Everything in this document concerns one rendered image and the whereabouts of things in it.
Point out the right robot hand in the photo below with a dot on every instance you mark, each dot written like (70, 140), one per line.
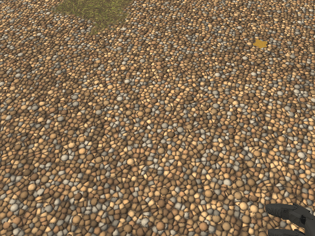
(296, 214)

